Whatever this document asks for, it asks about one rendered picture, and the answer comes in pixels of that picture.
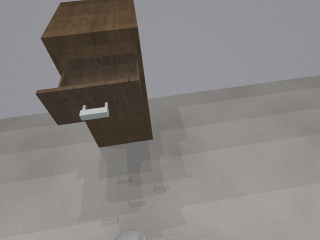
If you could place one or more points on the cabinet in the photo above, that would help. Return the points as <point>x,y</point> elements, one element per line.
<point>89,28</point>

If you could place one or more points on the drawer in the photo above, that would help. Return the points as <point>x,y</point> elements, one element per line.
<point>92,81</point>

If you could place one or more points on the robot left thigh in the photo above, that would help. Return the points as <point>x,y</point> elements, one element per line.
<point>131,234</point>

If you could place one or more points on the handle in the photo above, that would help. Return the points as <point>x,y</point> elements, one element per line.
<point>95,113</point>

